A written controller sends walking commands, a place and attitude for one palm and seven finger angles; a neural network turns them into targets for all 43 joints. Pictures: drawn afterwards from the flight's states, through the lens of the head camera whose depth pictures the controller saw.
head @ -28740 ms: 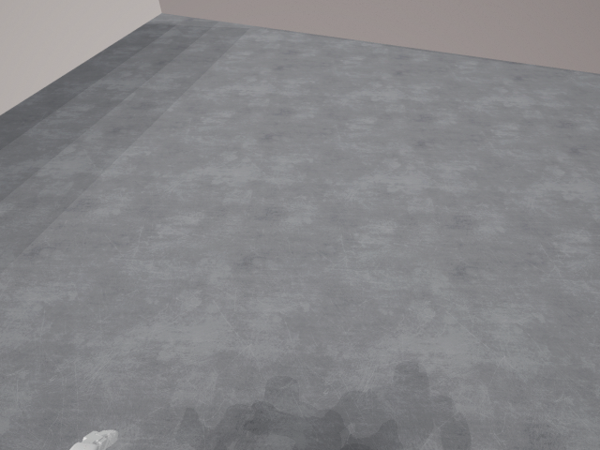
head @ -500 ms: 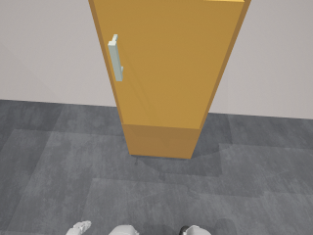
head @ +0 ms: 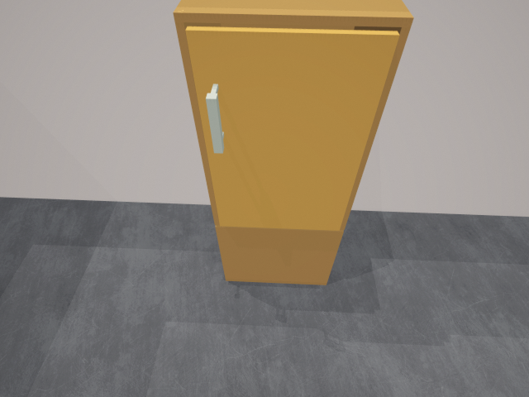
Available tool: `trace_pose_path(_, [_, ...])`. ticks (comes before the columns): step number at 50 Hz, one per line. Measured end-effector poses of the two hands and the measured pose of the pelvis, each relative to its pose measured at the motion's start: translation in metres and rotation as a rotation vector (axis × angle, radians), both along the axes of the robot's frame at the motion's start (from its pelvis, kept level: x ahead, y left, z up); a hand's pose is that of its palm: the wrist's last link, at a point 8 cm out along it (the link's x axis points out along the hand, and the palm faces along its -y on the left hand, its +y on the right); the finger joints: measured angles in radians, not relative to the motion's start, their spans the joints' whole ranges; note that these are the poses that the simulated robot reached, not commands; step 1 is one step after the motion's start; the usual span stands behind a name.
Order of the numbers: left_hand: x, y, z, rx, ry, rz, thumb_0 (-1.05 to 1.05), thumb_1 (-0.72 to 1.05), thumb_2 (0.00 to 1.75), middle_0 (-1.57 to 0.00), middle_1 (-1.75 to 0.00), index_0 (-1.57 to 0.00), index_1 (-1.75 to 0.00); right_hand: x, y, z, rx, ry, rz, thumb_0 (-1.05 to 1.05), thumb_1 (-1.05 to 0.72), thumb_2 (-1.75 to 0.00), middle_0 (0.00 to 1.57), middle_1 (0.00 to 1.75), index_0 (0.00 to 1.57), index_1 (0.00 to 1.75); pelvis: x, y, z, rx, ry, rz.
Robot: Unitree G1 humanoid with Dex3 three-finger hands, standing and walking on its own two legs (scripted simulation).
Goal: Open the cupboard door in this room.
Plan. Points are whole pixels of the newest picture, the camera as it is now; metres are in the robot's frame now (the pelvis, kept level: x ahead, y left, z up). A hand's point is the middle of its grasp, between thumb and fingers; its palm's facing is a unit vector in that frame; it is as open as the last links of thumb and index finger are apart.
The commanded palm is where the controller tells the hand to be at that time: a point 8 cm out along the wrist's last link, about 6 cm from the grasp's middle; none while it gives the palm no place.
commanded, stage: come to a stop and stand still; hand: left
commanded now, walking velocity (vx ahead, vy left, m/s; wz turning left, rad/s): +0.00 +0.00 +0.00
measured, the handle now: (217, 119) +0.62 +0.14 +0.07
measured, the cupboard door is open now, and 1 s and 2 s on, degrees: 0 0 0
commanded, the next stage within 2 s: look again from close up in 0.22 s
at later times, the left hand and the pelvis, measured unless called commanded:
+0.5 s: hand out of the picture +0.00 +0.17 -0.18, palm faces +0.01 -0.98 -0.21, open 7.3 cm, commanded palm none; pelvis +0.00 +0.00 -0.01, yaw +1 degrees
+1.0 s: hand out of the picture +0.01 +0.17 -0.18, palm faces +0.00 -0.98 -0.19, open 7.4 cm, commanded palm none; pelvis +0.01 +0.00 +0.00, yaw -1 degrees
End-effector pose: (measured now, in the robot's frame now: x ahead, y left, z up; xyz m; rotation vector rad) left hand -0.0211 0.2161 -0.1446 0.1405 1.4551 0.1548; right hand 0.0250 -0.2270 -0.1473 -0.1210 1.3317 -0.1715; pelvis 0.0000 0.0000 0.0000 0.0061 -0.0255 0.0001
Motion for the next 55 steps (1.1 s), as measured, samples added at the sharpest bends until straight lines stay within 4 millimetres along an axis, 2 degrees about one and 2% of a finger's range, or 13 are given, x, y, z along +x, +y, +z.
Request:
trace_pose_path(5, [0.004, -0.011, -0.003, -0.028, -0.023, -0.009, 0.01, 0.91, 0.90, -0.20, -0.30, -0.20, -0.30, -0.033, 0.002, 0.002, 0.005, 0.069, -0.007, 0.00, -0.92, -0.90, 0.20, 0.30, 0.20, 0.30, -0.006, -0.003, 0.001, -0.002, 0.000, 0.001])
trace_pose_path(9, [0.003, -0.013, -0.004, -0.031, -0.023, -0.009, 0.01, 0.92, 0.90, -0.20, -0.30, -0.20, -0.30, -0.056, 0.005, 0.003, 0.011, 0.125, -0.022, 0.00, -0.92, -0.90, 0.20, 0.30, 0.20, 0.30, -0.007, -0.005, 0.002, -0.003, 0.004, 0.002])
trace_pose_path(16, [0.002, -0.013, -0.004, -0.029, -0.021, -0.005, 0.01, 0.92, 0.90, -0.20, -0.30, -0.20, -0.30, -0.078, 0.013, 0.004, 0.027, 0.179, -0.039, 0.00, -0.91, -0.90, 0.20, 0.30, 0.20, 0.30, -0.007, -0.006, 0.002, -0.005, 0.008, 0.004])
trace_pose_path(20, [0.004, -0.009, -0.005, -0.012, -0.043, -0.025, 0.01, 0.91, 0.90, -0.20, -0.30, -0.20, -0.30, -0.071, 0.016, -0.003, 0.042, 0.148, -0.014, 0.00, -0.91, -0.90, 0.20, 0.30, 0.20, 0.30, -0.008, -0.002, -0.003, -0.021, 0.018, 0.009])
trace_pose_path(27, [0.021, 0.009, -0.002, 0.030, -0.103, -0.026, 0.01, 0.91, 0.90, -0.20, -0.30, -0.20, -0.30, -0.038, 0.022, -0.013, 0.051, 0.039, 0.025, 0.01, -0.92, -0.90, 0.20, 0.30, 0.20, 0.30, -0.003, 0.005, -0.009, -0.011, 0.014, 0.010])
trace_pose_path(33, [0.035, 0.015, 0.002, 0.044, -0.145, -0.028, 0.00, 0.91, 0.90, -0.20, -0.30, -0.20, -0.30, -0.018, 0.012, -0.010, 0.025, -0.008, 0.035, 0.02, -0.94, -0.90, 0.20, 0.30, 0.20, 0.30, 0.002, 0.006, -0.008, -0.002, 0.012, 0.001])
trace_pose_path(39, [0.041, 0.014, 0.001, 0.035, -0.150, -0.037, 0.00, 0.91, 0.90, -0.20, -0.30, -0.20, -0.30, -0.003, 0.004, -0.004, 0.002, -0.043, 0.039, 0.01, -0.92, -0.90, 0.20, 0.30, 0.20, 0.30, 0.004, 0.004, -0.006, 0.000, 0.011, -0.007])
trace_pose_path(47, [0.036, 0.007, -0.003, 0.010, -0.121, -0.039, 0.00, 0.91, 0.90, -0.20, -0.30, -0.20, -0.30, 0.003, -0.001, 0.002, -0.013, -0.036, 0.045, 0.00, -0.91, -0.90, 0.20, 0.30, 0.20, 0.30, 0.005, 0.000, -0.004, -0.002, 0.015, -0.010])
trace_pose_path(55, [0.024, -0.003, -0.008, -0.010, -0.050, -0.029, 0.00, 0.91, 0.90, -0.20, -0.30, -0.20, -0.30, -0.005, -0.005, -0.003, 0.000, 0.019, 0.021, 0.00, -0.91, -0.90, 0.20, 0.30, 0.20, 0.30, 0.017, -0.008, -0.008, 0.009, 0.028, -0.013])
